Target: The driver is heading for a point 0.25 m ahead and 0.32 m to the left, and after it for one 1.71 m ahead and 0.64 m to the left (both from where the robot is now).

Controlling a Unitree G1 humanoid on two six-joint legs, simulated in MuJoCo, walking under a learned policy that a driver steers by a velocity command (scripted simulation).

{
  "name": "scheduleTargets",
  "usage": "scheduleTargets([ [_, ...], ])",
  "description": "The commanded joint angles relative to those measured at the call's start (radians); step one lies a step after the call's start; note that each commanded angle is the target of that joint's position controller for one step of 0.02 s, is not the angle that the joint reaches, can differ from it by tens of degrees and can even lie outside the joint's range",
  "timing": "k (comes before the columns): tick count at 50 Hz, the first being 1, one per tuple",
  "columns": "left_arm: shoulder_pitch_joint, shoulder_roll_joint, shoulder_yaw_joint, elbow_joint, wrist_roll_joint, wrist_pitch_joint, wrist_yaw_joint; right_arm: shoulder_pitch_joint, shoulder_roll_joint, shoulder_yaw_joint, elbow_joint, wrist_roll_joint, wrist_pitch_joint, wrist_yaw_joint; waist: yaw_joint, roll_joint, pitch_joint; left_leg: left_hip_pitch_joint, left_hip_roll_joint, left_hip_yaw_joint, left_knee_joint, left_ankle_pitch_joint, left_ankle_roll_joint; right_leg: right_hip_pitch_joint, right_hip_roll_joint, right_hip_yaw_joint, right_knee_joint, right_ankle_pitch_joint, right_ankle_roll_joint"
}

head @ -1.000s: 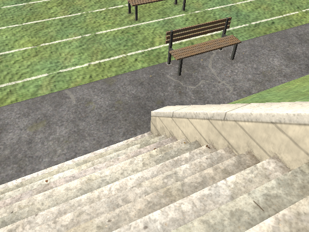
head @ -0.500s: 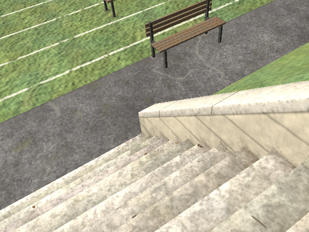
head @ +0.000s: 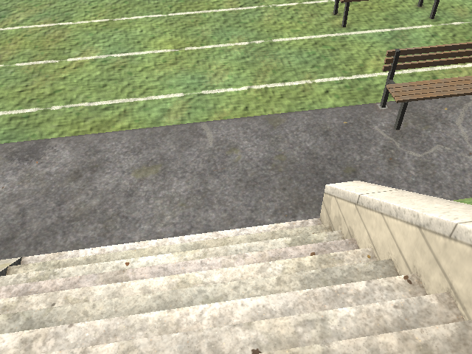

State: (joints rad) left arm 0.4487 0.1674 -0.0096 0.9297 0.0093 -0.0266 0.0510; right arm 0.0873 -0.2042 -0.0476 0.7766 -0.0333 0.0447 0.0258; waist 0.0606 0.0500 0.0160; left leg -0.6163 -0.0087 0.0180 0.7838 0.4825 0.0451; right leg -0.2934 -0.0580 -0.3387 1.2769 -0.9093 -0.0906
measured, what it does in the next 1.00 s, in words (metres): goes down, turning left: left foot 0.21 m lower, then right foot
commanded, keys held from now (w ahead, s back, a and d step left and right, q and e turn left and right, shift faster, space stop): q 0.88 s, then w+q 0.12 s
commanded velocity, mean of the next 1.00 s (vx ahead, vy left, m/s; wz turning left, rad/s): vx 0.06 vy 0.00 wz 0.59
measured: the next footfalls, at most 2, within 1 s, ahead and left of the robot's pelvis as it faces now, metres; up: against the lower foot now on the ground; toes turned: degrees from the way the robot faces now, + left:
left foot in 0.10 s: +0.16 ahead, +0.05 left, -0.21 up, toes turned +6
right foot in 0.68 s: +0.20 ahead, -0.16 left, -0.21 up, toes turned +32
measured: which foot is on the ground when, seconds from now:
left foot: up 0.00-0.08, down 0.10-0.66, up 0.68-1.00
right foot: down 0.00-0.08, up 0.10-0.66, down 0.68-1.00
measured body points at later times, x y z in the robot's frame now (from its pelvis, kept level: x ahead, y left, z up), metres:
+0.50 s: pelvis +0.09 -0.05 -0.11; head +0.08 +0.01 +0.34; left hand +0.28 +0.19 -0.19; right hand +0.25 -0.24 -0.20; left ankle +0.12 +0.04 -0.82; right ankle +0.23 -0.16 -0.67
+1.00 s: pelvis +0.14 -0.09 -0.11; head +0.17 -0.11 +0.34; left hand -0.01 +0.13 -0.21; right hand +0.45 -0.13 -0.19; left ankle +0.13 +0.07 -0.53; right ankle +0.17 -0.18 -0.82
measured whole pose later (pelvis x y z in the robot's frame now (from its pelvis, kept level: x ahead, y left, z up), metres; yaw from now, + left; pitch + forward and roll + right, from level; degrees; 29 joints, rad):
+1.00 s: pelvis +0.14 -0.09 -0.11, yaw +35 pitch -1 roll +2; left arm 0.47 0.25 -0.02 0.71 0.02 0.01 0.03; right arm 0.03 -0.21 -0.03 0.56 -0.03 0.13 -0.01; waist 0.04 0.05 0.04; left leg -1.18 -0.18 -0.08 2.06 -0.27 -0.05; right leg -0.29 -0.03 -0.06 0.77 -0.46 -0.04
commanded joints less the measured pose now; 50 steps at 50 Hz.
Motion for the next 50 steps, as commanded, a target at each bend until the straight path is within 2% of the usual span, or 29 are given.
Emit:
scheduleTargets([
  [1, 0.046, 0.199, 0.057, -0.049, 0.027, 0.041, 0.022, -0.097, -0.054, -0.003, -0.082, 0.036, -0.034, 0.001, 0.03, -0.115, 0.111, -0.048, 0.016, 0.081, -0.302, -0.169, 0.019, 0.061, -0.241, 0.249, -0.194, 0.928, -0.021],
  [3, 0.023, 0.211, 0.063, -0.041, 0.023, 0.031, 0.023, 0.181, -0.11, -0.037, 0.002, 0.023, -0.048, 0.004, -0.083, -0.11, -0.029, 0.384, -0.041, 0.132, -0.297, -0.2, 0.069, -0.063, -0.216, 0.208, 0.14, 1.089, -0.046],
  [4, -0.086, 0.227, 0.069, -0.072, 0.021, 0.028, 0.015, 0.414, -0.137, -0.058, 0.07, 0.019, -0.042, -0.003, -0.235, -0.032, -0.093, 0.708, -0.04, 0.104, -0.37, -0.185, 0.116, -0.274, -0.164, 0.131, 0.473, 0.979, -0.021],
  [5, -0.124, 0.149, 0.071, -0.078, 0.018, 0.035, 0.017, 0.435, -0.177, -0.075, 0.106, 0.044, -0.038, -0.004, -0.259, 0.184, -0.05, 0.798, 0.106, -0.134, -0.526, 0.03, 0.188, -0.47, 0.037, 0.049, 0.955, 0.169, 0.01],
  [6, -0.116, 0.086, 0.045, -0.176, 0.009, 0.035, 0.01, 0.433, -0.257, -0.061, 0.075, 0.047, -0.046, 0.011, -0.145, 0.208, -0.089, 1.023, 0.23, -0.249, -0.059, 0.931, 0.217, -0.876, 0.068, 0.149, 1.155, -0.028, 0.029],
  [7, -0.166, 0.088, 0.029, -0.256, 0.003, 0.042, 0.005, 0.427, -0.279, -0.067, 0.047, 0.078, -0.034, 0.003, -0.153, 0.067, -0.297, 1.145, 0.368, -0.426, -0.073, 0.965, 0.34, -0.975, 0.071, 0.265, 1.176, 0.011, 0.063],
  [8, -0.189, 0.116, 0.027, -0.266, 0.019, 0.052, 0.017, 0.389, -0.244, -0.053, 0.032, 0.077, -0.013, -0.009, -0.127, -0.08, -0.289, 1.004, 0.41, -0.456, -0.142, 0.66, 0.382, -1.018, 0.069, 0.313, 1.125, 0.097, 0.097],
  [9, -0.207, 0.099, 0.02, -0.276, 0.037, 0.06, 0.038, 0.296, -0.229, -0.035, 0.006, 0.052, -0.006, -0.027, -0.068, -0.081, -0.214, 0.846, 0.406, -0.445, -0.211, 0.3, 0.395, -1.044, 0.04, 0.354, 1.0, 0.271, 0.104],
  [10, -0.221, 0.059, 0.002, -0.275, 0.045, 0.072, 0.052, 0.192, -0.22, -0.024, -0.018, 0.039, -0.006, -0.047, -0.028, 0.003, -0.186, 0.661, 0.416, -0.532, -0.291, -0.043, 0.418, -1.016, 0.039, 0.37, 0.956, 0.334, 0.132],
  [11, -0.267, 0.095, 0.01, -0.26, 0.055, 0.096, 0.062, 0.193, -0.167, 0.002, -0.023, 0.034, -0.014, -0.043, -0.03, -0.055, -0.106, 0.477, 0.352, -0.499, -0.29, -0.074, 0.362, -0.95, 0.042, 0.363, 0.939, 0.428, 0.14],
  [12, -0.3, 0.1, 0.013, -0.278, 0.039, 0.112, 0.061, 0.193, -0.126, 0.037, -0.01, 0.029, -0.019, -0.048, -0.001, -0.103, -0.069, 0.333, 0.233, -0.395, -0.245, -0.142, 0.26, -0.888, 0.052, 0.375, 0.796, 0.603, 0.166],
  [14, -0.348, 0.076, 0.01, -0.303, 0.029, 0.134, 0.054, 0.177, -0.148, 0.047, -0.033, 0.026, -0.025, -0.061, -0.004, -0.036, -0.078, 0.231, 0.161, -0.41, -0.199, -0.15, 0.178, -0.862, 0.082, 0.353, 0.822, 0.668, 0.195],
  [15, -0.418, 0.03, -0.016, -0.357, 0.015, 0.143, 0.037, 0.166, -0.12, 0.068, -0.05, 0.038, -0.025, -0.076, -0.012, -0.017, -0.078, 0.167, 0.133, -0.418, -0.221, -0.344, 0.166, -0.847, 0.098, 0.35, 0.703, 0.747, 0.221],
  [17, -0.464, 0.013, -0.022, -0.381, 0.019, 0.147, 0.024, 0.183, -0.107, 0.077, -0.069, 0.031, -0.015, -0.088, -0.042, 0.023, -0.087, 0.207, 0.098, -0.478, -0.239, -0.521, 0.158, -0.84, 0.112, 0.352, 0.618, 0.776, 0.238],
  [22, -0.532, 0.043, -0.016, -0.415, 0.025, 0.112, 0.012, 0.178, -0.13, 0.059, -0.147, 0.024, -0.014, -0.099, -0.094, 0.058, -0.119, 0.383, 0.105, -0.597, -0.269, -0.639, 0.185, -0.752, 0.114, 0.424, 0.327, 0.861, 0.231],
  [27, -0.552, 0.091, -0.015, -0.43, 0.014, 0.079, -0.018, 0.105, -0.163, 0.03, -0.232, 0.014, -0.004, -0.061, -0.109, 0.114, -0.109, 0.348, 0.095, -0.62, -0.275, -0.535, 0.235, -0.45, 0.11, 0.431, 0.023, 0.758, 0.161],
  [28, -0.558, 0.089, -0.024, -0.451, -0.003, 0.083, -0.026, 0.138, -0.177, 0.016, -0.229, 0.006, 0.008, -0.051, -0.126, 0.138, -0.056, 0.331, 0.06, -0.577, -0.34, -0.627, 0.226, -0.39, 0.14, 0.37, -0.221, 0.501, 0.145],
  [29, -0.522, 0.087, -0.026, -0.439, -0.022, 0.084, -0.037, 0.14, -0.198, 0.007, -0.228, 0.001, 0.018, -0.037, -0.136, 0.17, -0.03, 0.26, 0.055, -0.589, -0.398, -0.666, 0.22, -0.235, 0.151, 0.354, -0.301, 0.484, 0.127],
  [31, -0.339, 0.085, -0.018, -0.387, -0.043, 0.083, -0.045, 0.09, -0.179, 0.004, -0.236, -0.012, 0.029, -0.019, -0.065, 0.193, -0.003, 0.135, 0.023, -0.608, -0.39, -0.809, 0.2, 0.052, 0.153, 0.362, -0.533, 0.51, 0.098],
  [32, -0.207, 0.096, -0.007, -0.349, -0.039, 0.08, -0.042, 0.059, -0.167, 0.001, -0.253, -0.008, 0.026, -0.018, 0.002, 0.125, 0.006, 0.038, -0.017, -0.581, -0.315, -0.906, 0.178, 0.234, 0.139, 0.364, -0.672, 0.54, 0.093],
  [33, -0.155, 0.128, 0.007, -0.338, -0.031, 0.075, -0.036, 0.158, -0.131, 0.001, -0.228, 0.004, 0.021, -0.019, -0.012, -0.033, 0.002, -0.023, -0.095, -0.5, -0.177, -1.129, 0.134, 0.371, 0.046, 0.53, -0.888, 0.351, 0.081],
  [34, -0.016, 0.198, 0.011, -0.323, -0.05, 0.073, -0.045, 0.153, -0.059, 0.003, -0.246, 0.017, 0.014, -0.017, -0.014, -0.157, -0.023, -0.286, -0.165, -0.302, 0.208, -1.298, 0.063, 0.529, -0.176, 0.73, -0.743, 0.394, 0.069],
  [35, 0.046, 0.279, 0.036, -0.327, -0.045, 0.064, -0.052, 0.0, -0.115, -0.016, -0.343, 0.041, -0.015, -0.008, 0.062, -0.31, 0.054, -0.608, -0.262, -0.265, 0.199, -1.351, 0.019, 0.59, -0.299, 1.085, -0.876, 0.756, -0.002],
  [36, 0.088, 0.251, 0.044, -0.274, -0.033, 0.052, -0.042, -0.106, -0.194, -0.042, -0.34, 0.026, -0.04, -0.015, 0.085, -0.209, 0.107, -0.719, -0.207, -0.295, 0.298, -1.213, -0.03, 0.572, -0.294, 1.119, -0.889, 0.822, 0.002],
  [39, -0.07, 0.217, 0.025, -0.286, 0.019, 0.023, -0.026, -0.055, -0.092, -0.021, -0.304, 0.012, -0.022, -0.022, -0.042, -0.287, 0.013, -0.616, -0.24, -0.206, 0.897, -0.961, -0.064, 0.249, -0.178, 0.718, -0.736, 1.214, -0.018],
  [40, -0.166, 0.189, 0.014, -0.31, 0.026, 0.017, -0.028, -0.019, -0.089, -0.02, -0.289, 0.011, -0.009, -0.027, -0.107, -0.273, -0.047, -0.518, -0.246, -0.188, 1.098, -0.889, -0.076, 0.099, -0.16, 0.637, -0.724, 1.286, -0.032],
  [42, -0.259, 0.172, 0.0, -0.351, 0.022, 0.02, -0.03, -0.021, -0.092, -0.018, -0.282, 0.017, 0.028, -0.042, -0.159, -0.212, -0.085, -0.45, -0.237, -0.151, 1.314, -0.786, -0.108, -0.074, -0.146, 0.536, -0.735, 1.172, -0.025],
  [46, -0.06, 0.2, 0.008, -0.316, 0.008, 0.03, -0.03, -0.082, -0.052, 0.001, -0.294, 0.019, 0.082, -0.039, -0.088, -0.125, -0.018, -0.582, -0.198, -0.088, 1.369, -0.744, -0.107, -0.038, -0.123, 0.507, -0.728, 0.881, -0.032],
  [50, 0.102, 0.228, 0.031, -0.251, 0.017, 0.01, -0.014, -0.182, -0.025, 0.017, -0.312, -0.006, 0.065, -0.033, -0.001, -0.141, 0.025, -0.758, -0.135, -0.082, 1.188, -0.725, -0.093, 0.164, -0.145, 0.562, -0.734, 0.547, -0.054],
])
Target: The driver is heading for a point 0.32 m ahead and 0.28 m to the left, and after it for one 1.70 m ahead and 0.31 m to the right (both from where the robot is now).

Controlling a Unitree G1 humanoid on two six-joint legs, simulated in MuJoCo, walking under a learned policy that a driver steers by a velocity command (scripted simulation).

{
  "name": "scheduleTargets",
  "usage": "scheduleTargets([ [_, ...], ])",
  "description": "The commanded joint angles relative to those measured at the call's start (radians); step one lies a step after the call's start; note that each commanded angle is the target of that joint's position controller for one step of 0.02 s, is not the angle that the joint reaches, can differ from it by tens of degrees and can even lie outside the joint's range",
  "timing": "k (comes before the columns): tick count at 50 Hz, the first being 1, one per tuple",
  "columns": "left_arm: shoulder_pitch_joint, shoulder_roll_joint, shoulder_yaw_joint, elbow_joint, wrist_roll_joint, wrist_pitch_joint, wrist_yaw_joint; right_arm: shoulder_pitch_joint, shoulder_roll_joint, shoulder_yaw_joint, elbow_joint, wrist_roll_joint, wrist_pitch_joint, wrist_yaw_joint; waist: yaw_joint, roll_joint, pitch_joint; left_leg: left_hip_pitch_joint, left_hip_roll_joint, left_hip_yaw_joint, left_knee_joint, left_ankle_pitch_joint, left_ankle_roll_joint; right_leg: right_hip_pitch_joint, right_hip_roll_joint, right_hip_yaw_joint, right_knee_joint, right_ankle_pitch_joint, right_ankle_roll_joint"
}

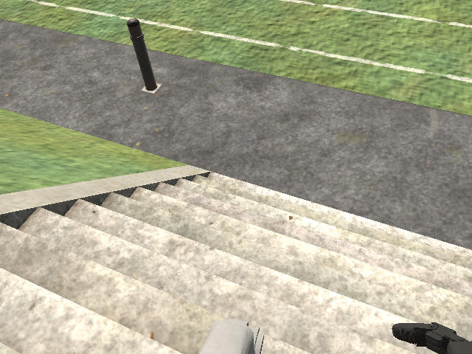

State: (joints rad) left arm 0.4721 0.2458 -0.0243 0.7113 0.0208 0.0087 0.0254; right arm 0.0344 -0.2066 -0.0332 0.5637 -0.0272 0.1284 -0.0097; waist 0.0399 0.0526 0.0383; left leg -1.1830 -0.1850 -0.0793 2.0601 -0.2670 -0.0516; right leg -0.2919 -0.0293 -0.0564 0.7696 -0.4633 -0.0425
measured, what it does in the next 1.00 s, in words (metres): goes down, turning left: left foot, then right foot 0.21 m lower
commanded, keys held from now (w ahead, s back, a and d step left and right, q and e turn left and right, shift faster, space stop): w+q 0.46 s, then w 0.50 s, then w+e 0.04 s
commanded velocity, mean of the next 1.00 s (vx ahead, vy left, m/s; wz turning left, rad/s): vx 0.43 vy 0.00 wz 0.40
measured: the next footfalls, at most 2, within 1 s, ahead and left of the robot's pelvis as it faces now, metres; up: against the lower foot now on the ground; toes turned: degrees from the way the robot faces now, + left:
left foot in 0.30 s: +0.19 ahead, +0.19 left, +0.00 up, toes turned +12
right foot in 0.76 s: +0.37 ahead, +0.07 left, -0.20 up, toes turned +23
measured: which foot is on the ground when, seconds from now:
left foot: up 0.00-0.28, down 0.30-0.76, up 0.78-1.00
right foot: down 0.00-0.32, up 0.34-0.74, down 0.76-1.00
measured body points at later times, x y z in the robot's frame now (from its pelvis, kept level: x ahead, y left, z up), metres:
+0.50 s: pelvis +0.17 +0.10 -0.03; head +0.16 +0.13 +0.42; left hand +0.18 +0.39 -0.16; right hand +0.27 -0.15 -0.16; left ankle +0.15 +0.18 -0.71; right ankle +0.22 -0.05 -0.66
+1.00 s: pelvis +0.43 +0.18 -0.24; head +0.42 +0.17 +0.21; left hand +0.20 +0.30 -0.37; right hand +0.64 +0.05 -0.37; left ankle +0.54 +0.35 -0.83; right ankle +0.33 +0.06 -0.92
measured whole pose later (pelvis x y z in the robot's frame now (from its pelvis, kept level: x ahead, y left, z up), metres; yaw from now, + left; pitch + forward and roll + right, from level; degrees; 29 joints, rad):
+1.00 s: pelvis +0.43 +0.18 -0.24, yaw +24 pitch -3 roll -2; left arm 0.65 0.15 -0.02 1.11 0.00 -0.06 -0.02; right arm 0.11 -0.14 0.01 0.91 -0.05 -0.02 -0.01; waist 0.04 0.04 0.01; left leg -0.93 -0.01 -0.04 1.33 0.00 0.07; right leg -0.11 0.10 -0.05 0.84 -0.67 -0.07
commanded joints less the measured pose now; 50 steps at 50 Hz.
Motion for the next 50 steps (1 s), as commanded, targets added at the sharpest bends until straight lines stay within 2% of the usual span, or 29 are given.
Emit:
scheduleTargets([
  [1, 0.086, 0.152, 0.051, -0.023, 0.009, -0.027, 0.017, -0.143, -0.016, 0.008, -0.103, -0.015, -0.026, 0.006, 0.025, -0.142, 0.006, -0.19, 0.07, 0.004, -0.194, 0.06, 0.006, 0.19, -0.188, 0.287, -0.23, 0.055, -0.096],
  [6, 0.037, 0.188, 0.073, 0.018, 0.01, -0.049, 0.007, -0.141, -0.031, -0.002, -0.053, 0.001, -0.056, 0.021, 0.016, -0.194, 0.035, 0.076, 0.184, -0.038, -0.591, 0.373, 0.049, 0.139, -0.286, 0.28, -0.292, 0.011, -0.141],
  [9, 0.027, 0.17, 0.075, 0.022, 0.015, -0.041, -0.017, -0.162, -0.051, -0.01, -0.011, 0.014, -0.064, 0.021, 0.029, -0.161, 0.082, 0.144, 0.208, 0.053, -0.689, 0.274, 0.081, 0.133, -0.299, 0.2, -0.225, 0.293, -0.167],
  [12, 0.048, 0.222, 0.099, 0.05, 0.031, -0.023, -0.023, -0.171, -0.036, 0.001, 0.018, 0.039, -0.081, 0.043, 0.049, -0.165, 0.099, 0.253, 0.248, 0.069, -0.906, 0.006, 0.099, 0.188, -0.324, 0.178, -0.234, 0.313, -0.154],
  [13, 0.015, 0.236, 0.107, 0.052, 0.034, -0.022, -0.025, -0.136, -0.048, -0.002, 0.035, 0.041, -0.084, 0.05, 0.024, -0.169, 0.093, 0.405, 0.237, 0.103, -0.974, -0.072, 0.115, 0.131, -0.324, 0.129, -0.227, 0.382, -0.142],
  [15, -0.084, 0.25, 0.107, 0.031, 0.023, -0.019, -0.035, 0.227, -0.094, -0.034, 0.158, 0.036, -0.087, 0.045, -0.152, -0.132, -0.062, 1.015, 0.083, 0.213, -1.1, -0.192, 0.163, -0.08, -0.261, -0.053, 0.168, 0.876, -0.089],
  [16, -0.128, 0.258, 0.113, 0.027, 0.017, -0.021, -0.036, 0.396, -0.138, -0.055, 0.232, 0.032, -0.099, 0.035, -0.243, 0.011, -0.091, 1.207, 0.081, 0.094, -1.242, -0.178, 0.204, -0.277, -0.183, -0.07, 0.565, 0.682, -0.043],
  [17, -0.036, 0.096, 0.084, -0.025, 0.01, -0.029, -0.043, 0.404, -0.248, -0.066, 0.251, 0.064, -0.102, 0.039, -0.104, 0.388, -0.162, 1.263, 0.334, -0.514, -1.478, -0.061, 0.332, -0.567, 0.048, -0.034, 0.929, -0.121, 0.039],
  [18, -0.168, 0.15, 0.082, -0.071, 0.057, -0.033, -0.05, 0.412, -0.254, -0.068, 0.249, 0.099, -0.101, 0.038, -0.162, 0.242, -0.132, 1.151, 0.379, -0.783, -1.695, -0.365, 0.387, -0.638, 0.059, 0.14, 0.769, -0.087, 0.041],
  [20, -0.164, 0.153, 0.088, -0.013, 0.013, -0.023, -0.048, 0.314, -0.213, -0.049, 0.279, 0.021, -0.095, -0.001, -0.063, 0.083, 0.025, 0.853, 0.39, -0.642, -1.627, -0.594, 0.375, -0.556, 0.001, 0.153, 0.604, -0.064, 0.038],
  [22, -0.089, 0.148, 0.092, 0.058, 0.025, -0.001, -0.042, 0.172, -0.155, -0.031, 0.257, -0.021, -0.123, -0.014, 0.021, 0.063, 0.023, 0.66, 0.302, -0.454, -1.476, -0.356, 0.329, -0.386, 0.01, 0.126, 0.597, 0.242, 0.044],
  [24, -0.129, 0.136, 0.095, 0.054, 0.017, 0.012, -0.049, 0.211, -0.123, -0.014, 0.299, 0.01, -0.149, -0.022, 0.052, 0.011, 0.0, 0.536, 0.239, -0.331, -1.394, -0.273, 0.285, -0.29, 0.031, 0.13, 0.492, 0.459, 0.042],
  [26, -0.174, 0.096, 0.079, 0.039, 0.036, 0.01, -0.061, 0.258, -0.137, -0.021, 0.333, 0.028, -0.163, -0.031, 0.045, 0.052, -0.041, 0.537, 0.217, -0.306, -1.341, -0.303, 0.293, -0.264, 0.059, 0.093, 0.425, 0.573, 0.056],
  [30, -0.234, 0.094, 0.073, 0.011, 0.05, 0.005, -0.054, 0.339, -0.139, -0.016, 0.34, 0.013, -0.156, -0.039, 0.014, 0.056, -0.024, 0.551, 0.201, -0.334, -1.253, -0.228, 0.318, -0.224, 0.104, 0.055, 0.3, 0.611, 0.063],
  [35, -0.156, 0.052, 0.065, 0.059, -0.016, -0.028, -0.037, 0.335, -0.11, -0.013, 0.321, -0.012, -0.15, -0.048, -0.016, 0.052, 0.012, 0.589, 0.153, -0.206, -0.969, -0.147, 0.269, 0.029, 0.079, 0.025, -0.16, 0.759, 0.028],
  [37, 0.103, 0.054, 0.085, 0.144, -0.016, -0.023, -0.031, 0.291, -0.122, -0.016, 0.33, -0.01, -0.13, -0.047, 0.093, 0.016, -0.027, 0.53, 0.103, -0.108, -0.618, 0.141, 0.255, 0.343, 0.028, -0.019, -0.408, 0.859, -0.031],
  [38, 0.244, 0.076, 0.1, 0.182, -0.025, -0.015, -0.025, 0.238, -0.121, -0.023, 0.319, 0.0, -0.129, -0.031, 0.181, -0.108, -0.051, 0.389, 0.008, -0.023, -0.205, 0.063, 0.226, 0.526, -0.046, 0.042, -0.508, 0.893, -0.1],
  [39, 0.239, 0.053, 0.072, 0.181, -0.051, -0.023, -0.041, 0.203, -0.032, -0.013, 0.287, -0.006, -0.13, -0.019, 0.157, -0.182, -0.009, 0.127, -0.101, 0.013, 0.199, -0.48, 0.224, 0.577, -0.166, 0.203, -0.371, 1.091, -0.113],
  [40, 0.198, 0.115, 0.055, 0.179, -0.022, -0.038, -0.064, 0.303, 0.022, 0.01, 0.201, 0.033, -0.153, -0.027, -0.037, -0.309, -0.035, -0.091, 0.004, -0.002, 0.222, -0.463, 0.238, 0.678, -0.254, 0.299, -0.035, 1.522, -0.06],
  [41, 0.271, 0.137, 0.073, 0.208, -0.016, -0.048, -0.068, 0.325, -0.019, 0.012, 0.239, 0.019, -0.165, -0.035, -0.008, -0.216, -0.087, -0.191, 0.056, -0.046, 0.115, -0.336, 0.235, 0.735, -0.298, 0.34, -0.088, 1.302, -0.08],
  [42, 0.32, 0.143, 0.078, 0.241, -0.009, -0.053, -0.063, 0.282, -0.043, 0.01, 0.271, -0.012, -0.169, -0.042, 0.01, -0.142, -0.039, -0.234, 0.082, -0.052, 0.045, -0.28, 0.216, 0.647, -0.291, 0.362, -0.126, 1.052, -0.117],
  [43, 0.237, 0.072, 0.06, 0.258, 0.001, -0.054, -0.048, 0.243, 0.002, 0.019, 0.295, -0.035, -0.167, -0.039, -0.019, -0.044, -0.046, -0.215, 0.067, -0.071, 0.064, -0.196, 0.209, 0.517, -0.22, 0.366, -0.155, 0.83, -0.124],
  [44, 0.306, 0.093, 0.057, 0.306, 0.001, -0.077, -0.045, 0.222, -0.006, 0.02, 0.284, -0.045, -0.169, -0.029, -0.034, -0.179, -0.005, -0.193, 0.135, -0.121, -0.067, -0.144, 0.186, 0.405, -0.302, 0.513, -0.134, 0.948, -0.149],
  [45, 0.301, 0.065, 0.047, 0.34, 0.0, -0.096, -0.049, 0.148, -0.039, 0.013, 0.279, -0.026, -0.17, -0.028, -0.045, -0.128, 0.109, -0.247, 0.136, -0.124, -0.281, -0.053, 0.157, 0.316, -0.262, 0.488, -0.12, 0.863, -0.104],
  [46, 0.194, 0.02, 0.027, 0.329, -0.002, -0.107, -0.041, 0.045, -0.018, 0.027, 0.248, -0.035, -0.168, -0.022, -0.061, -0.112, 0.193, -0.154, 0.148, -0.081, -0.504, 0.035, 0.102, 0.084, -0.243, 0.51, -0.197, 0.677, -0.103],
  [47, 0.028, -0.006, 0.012, 0.274, -0.001, -0.107, -0.035, -0.019, -0.021, 0.035, 0.24, -0.025, -0.163, -0.007, -0.093, -0.029, 0.234, 0.179, 0.16, 0.049, -0.8, 0.211, 0.082, -0.246, -0.149, 0.386, -0.29, 0.552, -0.075],
  [48, -0.027, 0.041, 0.024, 0.272, -0.024, -0.112, -0.032, 0.056, 0.006, 0.039, 0.279, -0.028, -0.161, 0.016, -0.11, -0.086, 0.154, 0.58, 0.177, 0.145, -0.874, 0.406, 0.095, -0.441, -0.143, 0.365, -0.321, 0.555, -0.088],
  [49, 0.01, 0.109, 0.041, 0.299, -0.036, -0.105, -0.036, 0.156, -0.025, 0.013, 0.354, -0.018, -0.145, 0.015, -0.117, -0.149, 0.11, 0.68, 0.205, 0.106, -0.763, 0.473, 0.116, -0.404, -0.153, 0.359, -0.313, 0.677, -0.099],
  [50, 0.021, 0.155, 0.053, 0.301, -0.033, -0.102, -0.038, 0.187, -0.047, 0.001, 0.374, -0.007, -0.134, 0.015, -0.119, -0.127, 0.115, 0.663, 0.192, 0.144, -0.77, 0.504, 0.133, -0.325, -0.146, 0.313, -0.254, 0.775, -0.101],
])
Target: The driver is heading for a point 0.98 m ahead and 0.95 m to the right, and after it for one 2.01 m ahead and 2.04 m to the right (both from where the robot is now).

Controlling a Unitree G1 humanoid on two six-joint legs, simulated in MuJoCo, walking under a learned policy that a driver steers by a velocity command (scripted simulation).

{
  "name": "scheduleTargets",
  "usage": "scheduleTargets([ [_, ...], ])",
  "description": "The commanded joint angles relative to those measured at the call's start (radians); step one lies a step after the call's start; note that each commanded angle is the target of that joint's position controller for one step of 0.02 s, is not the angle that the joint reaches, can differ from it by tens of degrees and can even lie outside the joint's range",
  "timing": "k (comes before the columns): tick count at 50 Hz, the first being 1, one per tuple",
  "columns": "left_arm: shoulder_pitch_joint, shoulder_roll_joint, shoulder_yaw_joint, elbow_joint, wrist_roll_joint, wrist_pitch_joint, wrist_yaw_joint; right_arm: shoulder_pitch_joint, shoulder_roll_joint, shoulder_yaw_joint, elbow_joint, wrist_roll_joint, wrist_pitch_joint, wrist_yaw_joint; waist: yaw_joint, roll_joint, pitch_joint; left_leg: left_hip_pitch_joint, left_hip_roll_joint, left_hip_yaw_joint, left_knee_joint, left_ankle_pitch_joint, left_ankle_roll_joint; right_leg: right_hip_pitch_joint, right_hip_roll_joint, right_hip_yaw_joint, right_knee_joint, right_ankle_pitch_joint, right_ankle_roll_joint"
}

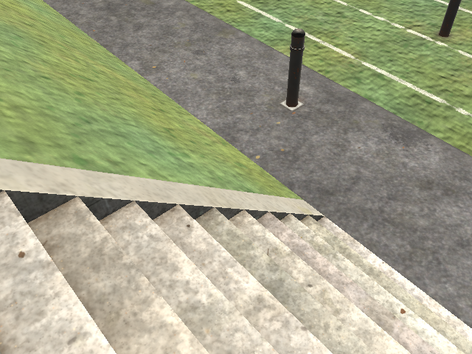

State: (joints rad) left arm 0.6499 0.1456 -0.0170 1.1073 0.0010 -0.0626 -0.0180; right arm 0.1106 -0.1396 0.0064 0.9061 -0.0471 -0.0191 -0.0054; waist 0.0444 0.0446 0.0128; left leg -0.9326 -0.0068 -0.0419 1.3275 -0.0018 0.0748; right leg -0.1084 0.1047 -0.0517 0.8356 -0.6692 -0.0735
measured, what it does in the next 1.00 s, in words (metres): goes down, turning right: left foot 0.20 m lower, then right foot 0.21 m lower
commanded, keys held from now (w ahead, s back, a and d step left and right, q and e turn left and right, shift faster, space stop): w+e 0.84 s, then e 0.16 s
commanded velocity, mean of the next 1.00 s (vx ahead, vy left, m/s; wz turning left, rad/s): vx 0.48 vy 0.00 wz -0.46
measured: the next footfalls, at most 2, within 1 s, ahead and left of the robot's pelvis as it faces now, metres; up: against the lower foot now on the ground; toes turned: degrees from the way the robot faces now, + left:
left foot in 0.30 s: +0.38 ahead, +0.12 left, -0.20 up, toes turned -8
right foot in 0.88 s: +0.46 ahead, -0.15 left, -0.41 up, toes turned -28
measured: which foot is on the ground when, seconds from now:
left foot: up 0.00-0.28, down 0.30-0.86, up 0.88-1.00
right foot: down 0.00-0.26, up 0.28-0.86, down 0.88-1.00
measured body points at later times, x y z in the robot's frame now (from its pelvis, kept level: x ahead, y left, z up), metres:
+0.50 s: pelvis +0.29 +0.06 -0.18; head +0.30 +0.07 +0.27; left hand +0.41 +0.31 -0.32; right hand +0.21 -0.19 -0.32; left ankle +0.34 +0.13 -0.89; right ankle +0.29 -0.10 -0.77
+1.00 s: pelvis +0.43 -0.07 -0.37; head +0.43 -0.10 +0.07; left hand +0.61 +0.13 -0.50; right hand +0.36 -0.33 -0.52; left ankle +0.47 +0.06 -0.78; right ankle +0.42 -0.13 -1.09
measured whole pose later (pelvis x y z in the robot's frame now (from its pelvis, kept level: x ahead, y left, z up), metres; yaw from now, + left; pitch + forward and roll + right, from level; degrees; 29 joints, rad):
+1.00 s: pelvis +0.43 -0.07 -0.37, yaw -32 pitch -1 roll +2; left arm 0.31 0.23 0.04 0.91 -0.01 0.01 -0.02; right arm 0.25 -0.25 -0.04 0.85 -0.03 0.01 -0.07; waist -0.03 0.02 0.04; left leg -0.85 0.08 0.03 2.17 -0.71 0.03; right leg -0.36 0.08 0.03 0.73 -0.34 -0.08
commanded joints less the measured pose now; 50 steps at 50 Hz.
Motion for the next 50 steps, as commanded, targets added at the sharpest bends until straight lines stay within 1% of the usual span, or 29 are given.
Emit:
scheduleTargets([
  [1, -0.057, 0.2, 0.037, -0.043, -0.024, -0.031, 0.019, 0.015, -0.141, -0.041, -0.003, 0.001, 0.0, -0.002, -0.058, -0.098, 0.186, 0.166, 0.071, 0.014, -0.15, 0.292, 0.026, -0.227, -0.259, 0.359, -0.232, 0.829, -0.081],
  [4, 0.123, 0.156, 0.034, -0.007, 0.057, -0.004, 0.042, -0.223, -0.133, -0.032, -0.078, 0.016, -0.035, -0.009, 0.064, -0.169, 0.211, -0.172, 0.077, 0.0, -0.369, 0.051, 0.007, 0.245, -0.27, 0.443, -0.13, 0.917, -0.161],
  [5, 0.16, 0.127, 0.033, -0.006, 0.067, -0.007, 0.046, -0.277, -0.136, -0.038, -0.097, 0.036, -0.058, -0.008, 0.125, -0.148, 0.203, -0.209, 0.072, 0.033, -0.511, 0.172, 0.003, 0.317, -0.23, 0.408, -0.057, 0.774, -0.171],
  [6, 0.065, 0.08, 0.023, -0.042, 0.078, -0.011, 0.053, -0.266, -0.108, -0.027, -0.111, 0.048, -0.082, 0.001, 0.093, -0.097, 0.173, 0.022, 0.096, -0.007, -0.747, 0.382, -0.001, 0.198, -0.195, 0.363, -0.028, 0.62, -0.137],
  [8, 0.169, 0.013, 0.007, -0.034, 0.036, -0.005, 0.015, -0.18, -0.086, -0.034, -0.069, 0.052, -0.103, 0.012, 0.13, 0.06, 0.088, 0.538, -0.014, 0.09, -0.835, 0.474, 0.003, -0.12, -0.106, 0.297, -0.007, 0.535, -0.055],
  [9, 0.092, 0.099, 0.021, -0.041, 0.041, -0.002, 0.023, -0.128, -0.061, -0.041, -0.053, 0.048, -0.084, 0.035, 0.075, 0.023, 0.053, 0.675, -0.029, 0.052, -0.851, 0.41, -0.023, -0.108, -0.141, 0.337, 0.016, 0.633, -0.066],
  [11, 0.062, 0.133, 0.034, -0.034, 0.051, 0.003, 0.056, -0.026, -0.064, -0.039, -0.044, 0.05, -0.086, 0.015, 0.038, -0.065, 0.08, 0.727, 0.005, 0.033, -1.159, 0.625, -0.054, -0.019, -0.088, 0.312, 0.222, 0.707, -0.05],
  [13, -0.049, 0.175, 0.059, -0.043, 0.06, 0.031, 0.087, 0.275, -0.159, -0.082, 0.03, 0.053, -0.049, -0.017, -0.124, -0.071, -0.025, 1.034, 0.116, 0.003, -1.203, 0.756, -0.086, -0.111, -0.057, 0.273, 0.578, 0.464, -0.048],
  [15, -0.194, 0.202, 0.1, -0.124, 0.014, 0.02, 0.065, 0.44, -0.265, -0.102, 0.055, 0.019, -0.015, -0.002, -0.248, -0.034, -0.065, 1.257, 0.219, -0.059, -0.876, 0.686, -0.039, -0.449, 0.073, 0.216, 0.974, -0.162, -0.054],
  [16, 0.037, 0.102, 0.086, -0.135, -0.025, 0.006, 0.056, 0.444, -0.254, -0.069, 0.078, -0.004, -0.038, 0.023, -0.073, 0.096, -0.116, 1.33, 0.356, -0.091, -0.588, 1.148, -0.029, -0.572, 0.006, 0.239, 0.977, -0.205, -0.045],
  [17, 0.152, 0.072, 0.074, -0.108, -0.026, 0.017, 0.062, 0.431, -0.242, -0.08, 0.086, 0.018, -0.047, 0.034, -0.027, 0.197, -0.172, 1.314, 0.421, -0.217, -0.599, 0.97, 0.055, -0.649, -0.065, 0.192, 0.939, -0.129, -0.027],
  [18, 0.079, 0.09, 0.075, -0.109, 0.016, 0.034, 0.059, 0.377, -0.189, -0.066, 0.055, 0.049, -0.076, 0.047, -0.033, 0.135, -0.103, 1.097, 0.393, -0.208, -0.728, 0.608, 0.083, -0.635, -0.099, 0.199, 0.839, 0.043, -0.027],
  [19, 0.046, 0.083, 0.072, -0.141, 0.053, 0.057, 0.038, 0.315, -0.255, -0.09, 0.044, 0.058, -0.086, 0.031, 0.003, 0.244, -0.123, 0.931, 0.453, -0.406, -0.842, -0.029, 0.193, -0.648, -0.105, 0.152, 0.912, 0.069, -0.014],
  [20, -0.159, 0.109, 0.073, -0.191, 0.076, 0.069, 0.029, 0.271, -0.177, -0.071, 0.014, 0.059, -0.094, 0.018, -0.035, 0.052, -0.022, 0.73, 0.446, -0.339, -0.94, -0.143, 0.201, -0.663, -0.126, 0.204, 0.784, 0.305, -0.003],
  [21, -0.241, 0.097, 0.073, -0.228, 0.064, 0.086, 0.023, 0.288, -0.192, -0.066, 0.025, 0.044, -0.099, 0.013, -0.042, 0.104, 0.01, 0.604, 0.46, -0.36, -0.902, -0.073, 0.218, -0.653, -0.127, 0.201, 0.732, 0.35, 0.004],
  [22, -0.274, 0.086, 0.068, -0.243, 0.056, 0.091, 0.017, 0.272, -0.135, -0.045, 0.041, 0.041, -0.101, 0.008, -0.008, 0.027, 0.043, 0.499, 0.438, -0.3, -0.832, -0.034, 0.188, -0.654, -0.129, 0.23, 0.63, 0.464, 0.025],
  [24, -0.271, 0.082, 0.067, -0.242, 0.051, 0.112, 0.022, 0.302, -0.197, -0.047, 0.027, 0.021, -0.09, -0.003, 0.007, 0.04, -0.007, 0.441, 0.404, -0.216, -0.808, 0.008, 0.15, -0.603, -0.089, 0.163, 0.653, 0.543, 0.044],
  [29, -0.437, 0.115, 0.072, -0.322, 0.062, 0.126, 0.01, 0.258, -0.15, -0.036, 0.003, 0.061, -0.086, -0.012, 0.034, 0.036, 0.051, 0.399, 0.306, -0.092, -0.718, -0.432, 0.02, -0.699, -0.066, 0.229, 0.432, 0.999, 0.026],
  [33, -0.564, 0.144, 0.08, -0.389, 0.061, 0.11, -0.01, 0.363, -0.198, -0.044, 0.02, 0.041, -0.093, -0.019, -0.039, 0.006, 0.086, 0.516, 0.351, -0.105, -0.565, -0.595, 0.041, -0.803, -0.07, 0.248, 0.276, 1.123, 0.043],
  [36, -0.676, 0.124, 0.074, -0.433, 0.03, 0.095, -0.016, 0.363, -0.199, -0.048, 0.01, 0.029, -0.067, -0.024, -0.107, 0.053, 0.12, 0.457, 0.325, 0.0, -0.552, -0.616, 0.03, -0.602, -0.099, 0.155, -0.002, 1.152, 0.054],
  [40, -0.621, 0.133, 0.081, -0.396, -0.011, 0.097, -0.027, 0.355, -0.242, -0.066, -0.016, 0.017, -0.034, -0.025, -0.125, 0.072, 0.158, 0.372, 0.352, 0.139, -0.373, -0.335, 0.017, -0.255, -0.105, -0.032, -0.136, 0.983, 0.032],
  [42, -0.316, 0.192, 0.113, -0.278, -0.029, 0.095, -0.016, 0.309, -0.306, -0.089, -0.008, -0.004, -0.008, -0.03, 0.015, 0.024, -0.033, 0.473, 0.329, 0.209, 0.041, 0.015, 0.03, 0.022, -0.091, -0.057, -0.235, 0.912, -0.031],
  [43, -0.171, 0.184, 0.113, -0.227, -0.001, 0.056, -0.011, 0.296, -0.281, -0.096, -0.017, 0.014, 0.004, -0.053, 0.088, -0.085, -0.034, 0.539, 0.268, 0.23, 0.372, 0.058, 0.018, 0.07, -0.109, 0.036, -0.597, 0.984, -0.056],
  [44, -0.127, 0.229, 0.129, -0.169, 0.013, 0.036, -0.013, 0.302, -0.207, -0.089, 0.026, 0.007, 0.016, -0.077, 0.106, -0.255, 0.026, 0.267, 0.115, 0.253, 0.843, -0.672, 0.023, 0.222, -0.195, 0.138, -0.563, 1.169, -0.113],
  [45, -0.103, 0.332, 0.116, -0.168, 0.01, 0.029, -0.026, 0.319, -0.089, -0.06, -0.056, 0.019, 0.016, -0.063, -0.015, -0.391, 0.02, -0.164, 0.044, 0.226, 1.084, -0.966, 0.001, 0.403, -0.283, 0.189, -0.049, 2.027, -0.08],
  [46, -0.089, 0.36, 0.127, -0.196, -0.038, 0.041, -0.024, 0.282, -0.118, -0.051, -0.143, 0.028, 0.004, -0.056, -0.014, -0.29, -0.163, -0.27, 0.064, 0.153, 1.035, -0.877, -0.011, 0.49, -0.355, 0.355, -0.055, 2.076, -0.112],
  [47, -0.111, 0.333, 0.124, -0.217, -0.043, 0.056, -0.02, 0.19, -0.159, -0.058, -0.151, 0.036, 0.002, -0.057, 0.014, -0.123, -0.187, -0.346, 0.06, 0.134, 0.984, -0.811, -0.024, 0.436, -0.398, 0.443, -0.13, 1.789, -0.164],
  [49, -0.232, 0.323, 0.11, -0.243, -0.006, 0.069, 0.022, 0.117, -0.098, -0.027, -0.171, 0.006, 0.017, -0.071, -0.032, -0.167, -0.139, -0.38, 0.085, 0.012, 0.86, -0.661, -0.059, 0.189, -0.478, 0.622, -0.278, 1.138, -0.304],
  [50, -0.243, 0.277, 0.088, -0.258, 0.012, 0.061, 0.024, 0.073, -0.126, -0.033, -0.16, -0.001, 0.038, -0.083, -0.041, -0.088, -0.059, -0.337, 0.094, 0.005, 0.781, -0.52, -0.064, 0.031, -0.451, 0.619, -0.298, 1.061, -0.287],
])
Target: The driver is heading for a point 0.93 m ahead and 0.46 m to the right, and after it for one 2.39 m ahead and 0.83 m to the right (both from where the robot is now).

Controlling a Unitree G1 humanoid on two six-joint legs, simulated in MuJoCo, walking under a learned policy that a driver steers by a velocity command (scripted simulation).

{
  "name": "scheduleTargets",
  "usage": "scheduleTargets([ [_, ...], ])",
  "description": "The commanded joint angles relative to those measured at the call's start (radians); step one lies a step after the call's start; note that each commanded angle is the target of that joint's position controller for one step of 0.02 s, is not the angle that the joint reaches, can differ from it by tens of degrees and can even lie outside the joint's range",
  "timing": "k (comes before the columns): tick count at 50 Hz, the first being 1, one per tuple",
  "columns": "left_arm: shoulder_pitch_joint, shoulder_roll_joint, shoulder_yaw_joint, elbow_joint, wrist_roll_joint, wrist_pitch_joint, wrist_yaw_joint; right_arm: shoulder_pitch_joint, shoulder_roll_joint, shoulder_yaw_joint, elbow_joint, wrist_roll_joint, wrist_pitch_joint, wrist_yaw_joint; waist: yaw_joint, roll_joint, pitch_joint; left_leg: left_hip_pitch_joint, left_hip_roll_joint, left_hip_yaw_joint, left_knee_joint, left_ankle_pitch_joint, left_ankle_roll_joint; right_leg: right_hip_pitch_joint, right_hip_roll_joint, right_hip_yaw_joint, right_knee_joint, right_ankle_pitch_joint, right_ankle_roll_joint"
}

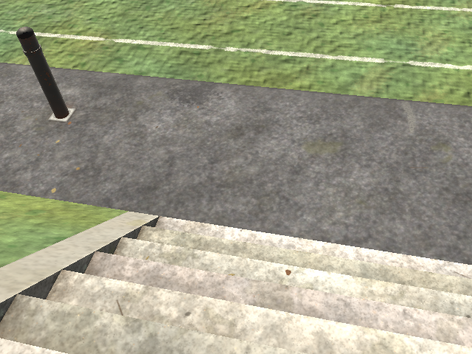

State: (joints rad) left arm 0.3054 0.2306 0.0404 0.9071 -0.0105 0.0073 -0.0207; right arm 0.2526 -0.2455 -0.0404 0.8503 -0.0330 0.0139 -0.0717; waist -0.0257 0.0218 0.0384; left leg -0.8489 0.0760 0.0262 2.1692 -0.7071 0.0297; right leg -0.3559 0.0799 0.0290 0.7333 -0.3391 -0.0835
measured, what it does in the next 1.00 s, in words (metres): goes down, turning right: left foot 0.21 m lower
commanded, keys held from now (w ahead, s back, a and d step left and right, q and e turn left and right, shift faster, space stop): e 0.98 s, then w+e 0.02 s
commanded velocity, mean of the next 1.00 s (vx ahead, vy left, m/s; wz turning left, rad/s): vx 0.06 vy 0.00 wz -0.60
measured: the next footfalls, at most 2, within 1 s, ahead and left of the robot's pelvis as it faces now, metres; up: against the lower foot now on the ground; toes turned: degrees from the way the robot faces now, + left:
left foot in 0.64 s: +0.35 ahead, +0.16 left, -0.21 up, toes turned -25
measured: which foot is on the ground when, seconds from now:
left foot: up 0.00-0.62, down 0.64-1.00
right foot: down 0.00-0.64, up 0.66-1.00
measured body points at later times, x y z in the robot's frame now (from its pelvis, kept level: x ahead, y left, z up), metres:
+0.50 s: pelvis +0.13 +0.05 -0.05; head +0.09 +0.03 +0.39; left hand +0.25 +0.29 -0.16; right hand +0.28 -0.25 -0.13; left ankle +0.34 +0.16 -0.74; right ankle +0.02 -0.06 -0.72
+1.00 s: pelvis +0.24 +0.15 -0.20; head +0.25 +0.20 +0.25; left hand +0.54 +0.21 -0.29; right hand +0.11 -0.06 -0.31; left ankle +0.31 +0.17 -0.92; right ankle +0.20 +0.02 -0.52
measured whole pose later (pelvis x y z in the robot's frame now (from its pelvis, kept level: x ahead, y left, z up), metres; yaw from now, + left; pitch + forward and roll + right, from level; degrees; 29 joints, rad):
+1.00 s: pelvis +0.24 +0.15 -0.20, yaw -32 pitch -4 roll -2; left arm 0.04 0.18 0.02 0.62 0.04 0.14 0.05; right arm 0.44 -0.20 0.05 0.78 0.00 0.00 -0.04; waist -0.05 -0.08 0.01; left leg -0.32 0.00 0.14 0.65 -0.28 0.09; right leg -1.20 0.18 0.06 2.46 -0.38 0.08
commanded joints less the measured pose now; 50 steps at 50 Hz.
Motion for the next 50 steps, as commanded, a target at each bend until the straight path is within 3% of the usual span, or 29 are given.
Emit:
scheduleTargets([
  [1, 0.104, 0.137, 0.004, -0.027, 0.026, -0.012, 0.025, -0.047, 0.003, 0.017, -0.08, -0.019, 0.02, -0.022, -0.007, -0.022, -0.056, -0.403, 0.0, -0.085, -0.126, 0.29, -0.033, 0.194, -0.383, 0.484, -0.144, 0.739, -0.232],
  [2, 0.099, 0.117, -0.007, -0.035, 0.029, -0.015, 0.026, -0.027, -0.015, 0.014, -0.073, -0.02, 0.034, -0.02, -0.027, -0.015, -0.037, -0.371, -0.019, -0.071, -0.25, 0.423, -0.052, 0.099, -0.299, 0.424, -0.116, 0.685, -0.173],
  [4, 0.043, 0.067, -0.044, -0.073, 0.01, -0.032, 0.051, -0.126, 0.028, 0.039, -0.13, -0.019, 0.043, -0.002, -0.031, -0.013, -0.03, -0.233, -0.074, -0.021, -0.488, 0.651, -0.097, -0.117, -0.225, 0.408, -0.132, 0.667, -0.113],
  [5, 0.03, 0.064, -0.049, -0.084, 0.007, -0.029, 0.055, -0.13, 0.049, 0.048, -0.139, -0.024, 0.043, 0.005, -0.028, -0.042, -0.06, -0.135, -0.087, -0.013, -0.591, 0.726, -0.097, -0.137, -0.194, 0.407, -0.133, 0.656, -0.088],
  [7, 0.083, 0.102, -0.041, -0.089, 0.0, -0.019, 0.065, -0.073, 0.018, 0.034, -0.103, -0.027, 0.055, 0.012, -0.028, -0.11, -0.133, -0.121, -0.086, -0.048, -0.596, 0.803, -0.09, -0.003, -0.195, 0.452, -0.09, 0.669, -0.077],
  [8, 0.086, 0.102, -0.039, -0.105, -0.004, -0.01, 0.068, -0.118, 0.005, 0.033, -0.12, -0.032, 0.061, 0.015, -0.009, -0.13, -0.122, -0.155, -0.089, -0.055, -0.641, 0.789, -0.08, 0.06, -0.18, 0.465, -0.086, 0.661, -0.073],
  [10, 0.158, 0.097, -0.035, -0.098, 0.0, 0.003, 0.082, -0.207, -0.012, 0.025, -0.148, -0.025, 0.059, 0.021, 0.046, -0.137, -0.093, -0.241, -0.082, -0.103, -0.734, 0.76, -0.078, 0.21, -0.169, 0.52, -0.066, 0.539, -0.106],
  [13, 0.301, 0.098, -0.025, -0.068, 0.028, 0.012, 0.095, -0.346, -0.027, 0.009, -0.2, -0.021, 0.044, 0.041, 0.133, -0.14, -0.009, -0.421, -0.112, -0.146, -0.889, 0.69, -0.098, 0.364, -0.152, 0.596, -0.027, 0.374, -0.163],
  [15, 0.285, 0.102, -0.021, -0.083, 0.036, 0.006, 0.096, -0.356, -0.02, 0.004, -0.216, -0.016, 0.028, 0.048, 0.116, -0.166, -0.004, -0.385, -0.123, -0.178, -0.926, 0.659, -0.105, 0.335, -0.154, 0.655, -0.02, 0.411, -0.205],
  [18, 0.169, 0.098, -0.013, -0.142, 0.021, 0.0, 0.077, -0.3, -0.052, -0.015, -0.19, -0.01, 0.013, 0.043, 0.046, -0.15, -0.023, -0.194, -0.104, -0.201, -0.989, 0.73, -0.093, 0.208, -0.142, 0.66, 0.045, 0.557, -0.24],
  [19, 0.115, 0.077, -0.017, -0.163, 0.013, 0.001, 0.083, -0.297, -0.028, -0.002, -0.206, -0.021, 0.015, 0.058, 0.036, -0.11, -0.022, -0.082, -0.116, -0.184, -1.081, 0.935, -0.083, 0.085, -0.1, 0.615, 0.075, 0.303, -0.225],
  [21, 0.047, 0.08, -0.021, -0.201, -0.006, -0.006, 0.082, -0.325, -0.005, 0.004, -0.216, -0.021, 0.009, 0.077, 0.033, -0.087, -0.007, 0.081, -0.119, -0.175, -1.174, 1.048, -0.068, -0.057, -0.07, 0.636, 0.066, 0.076, -0.208],
  [24, -0.021, 0.085, -0.028, -0.222, -0.001, -0.012, 0.068, -0.304, -0.006, 0.009, -0.225, 0.006, -0.015, 0.082, 0.05, -0.089, 0.015, 0.316, -0.105, -0.168, -1.541, 1.111, -0.054, -0.152, -0.001, 0.582, 0.094, -0.07, -0.162],
  [26, 0.057, 0.074, -0.024, -0.19, 0.025, 0.01, 0.064, -0.277, 0.01, 0.015, -0.216, 0.067, -0.035, 0.087, 0.143, -0.131, 0.047, 0.45, -0.04, -0.176, -1.857, 1.145, -0.051, -0.109, 0.033, 0.532, 0.11, -0.171, -0.143],
  [27, 0.085, 0.07, -0.024, -0.173, 0.037, 0.016, 0.069, -0.228, -0.007, 0.002, -0.2, 0.089, -0.037, 0.078, 0.162, -0.146, 0.068, 0.502, 0.011, -0.195, -1.987, 1.206, -0.052, -0.102, 0.043, 0.541, 0.164, -0.173, -0.145],
  [28, 0.09, 0.091, -0.019, -0.168, 0.039, 0.023, 0.064, -0.155, -0.029, -0.015, -0.177, 0.102, -0.038, 0.065, 0.155, -0.135, 0.064, 0.609, 0.036, -0.16, -2.084, 1.253, -0.063, -0.136, 0.057, 0.519, 0.238, -0.14, -0.134],
  [30, 0.158, 0.112, -0.006, -0.156, 0.042, 0.016, 0.04, 0.01, -0.095, -0.052, -0.12, 0.077, -0.031, 0.038, 0.134, -0.031, 0.032, 0.819, 0.041, -0.101, -2.18, 1.181, -0.095, -0.182, 0.122, 0.415, 0.465, -0.154, -0.094],
  [31, 0.185, 0.115, 0.0, -0.154, 0.035, 0.009, 0.023, 0.122, -0.132, -0.066, -0.089, 0.069, -0.029, 0.036, 0.095, 0.051, -0.043, 1.0, 0.089, -0.118, -2.111, 1.209, -0.098, -0.276, 0.143, 0.33, 0.672, -0.399, -0.075],
  [32, 0.194, 0.076, 0.004, -0.164, 0.025, 0.009, 0.015, 0.265, -0.134, -0.055, -0.079, 0.076, -0.026, 0.049, 0.039, 0.083, -0.186, 1.225, 0.139, -0.154, -1.801, 1.309, -0.105, -0.48, 0.158, 0.224, 1.0, -0.584, -0.049],
  [33, 0.176, 0.009, -0.002, -0.225, -0.012, 0.018, 0.015, 0.32, -0.146, -0.027, -0.098, 0.055, -0.023, 0.076, 0.046, 0.21, -0.235, 1.379, 0.217, -0.111, -1.4, 1.658, -0.109, -0.762, 0.184, 0.076, 1.428, -0.781, -0.005],
  [34, 0.158, 0.027, -0.008, -0.273, -0.034, 0.013, 0.032, 0.309, -0.219, -0.057, -0.096, 0.066, -0.035, 0.092, 0.02, 0.324, -0.294, 1.407, 0.337, -0.289, -1.441, 1.521, 0.025, -0.901, 0.12, 0.009, 1.568, -0.673, 0.011],
  [35, 0.0, 0.058, -0.004, -0.299, 0.002, 0.003, 0.042, 0.287, -0.248, -0.075, -0.101, 0.082, -0.047, 0.079, -0.048, 0.378, -0.256, 1.272, 0.381, -0.429, -1.646, 1.089, 0.175, -1.013, 0.089, -0.045, 1.689, -0.476, 0.04],
  [36, -0.156, 0.093, 0.014, -0.307, 0.05, 0.013, 0.049, 0.242, -0.144, -0.034, -0.125, 0.085, -0.045, 0.057, -0.081, 0.179, -0.167, 1.09, 0.302, -0.388, -1.735, 0.85, 0.161, -1.002, 0.082, 0.016, 1.727, -0.349, 0.053],
  [37, -0.226, 0.091, 0.011, -0.342, 0.039, 0.022, 0.054, 0.178, -0.123, -0.006, -0.148, 0.045, -0.048, 0.043, -0.057, 0.143, -0.119, 0.874, 0.324, -0.391, -1.766, 0.843, 0.202, -0.905, 0.072, 0.063, 1.672, -0.233, 0.078],
  [39, -0.238, 0.021, -0.012, -0.34, 0.046, 0.077, 0.06, 0.107, -0.12, 0.022, -0.143, 0.019, -0.039, 0.034, 0.039, 0.039, -0.063, 0.6, 0.287, -0.301, -1.781, 0.84, 0.194, -0.814, 0.081, 0.074, 1.739, -0.141, 0.097],
  [40, -0.202, 0.008, -0.015, -0.326, 0.044, 0.094, 0.069, 0.087, -0.118, 0.028, -0.153, 0.015, -0.032, 0.038, 0.057, 0.055, -0.065, 0.554, 0.238, -0.25, -1.781, 0.791, 0.159, -0.81, 0.102, 0.037, 1.786, -0.132, 0.108],
  [43, -0.212, 0.006, -0.015, -0.329, 0.045, 0.115, 0.076, 0.098, -0.081, 0.056, -0.147, 0.038, -0.027, 0.044, 0.073, 0.052, -0.003, 0.494, 0.124, -0.146, -1.751, 0.585, 0.056, -0.897, 0.113, 0.05, 1.758, -0.008, 0.143],
  [46, -0.241, -0.017, -0.018, -0.339, 0.048, 0.129, 0.074, 0.173, -0.091, 0.059, -0.127, 0.041, -0.032, 0.038, 0.042, 0.089, -0.006, 0.559, 0.119, -0.167, -1.754, 0.571, 0.031, -0.96, 0.111, 0.023, 1.781, -0.001, 0.168],
  [50, -0.32, -0.014, -0.019, -0.374, 0.054, 0.128, 0.074, 0.263, -0.119, 0.047, -0.105, 0.023, -0.03, 0.02, -0.016, 0.085, -0.027, 0.74, 0.158, -0.211, -1.747, 0.546, 0.068, -1.059, 0.081, 0.035, 1.735, -0.046, 0.174],
])
Keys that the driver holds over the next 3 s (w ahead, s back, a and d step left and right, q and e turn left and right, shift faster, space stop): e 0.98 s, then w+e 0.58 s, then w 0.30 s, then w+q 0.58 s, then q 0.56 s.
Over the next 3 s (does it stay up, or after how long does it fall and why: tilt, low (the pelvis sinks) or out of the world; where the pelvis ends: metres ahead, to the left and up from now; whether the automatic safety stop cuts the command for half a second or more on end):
stays up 0.64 -0.45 -0.63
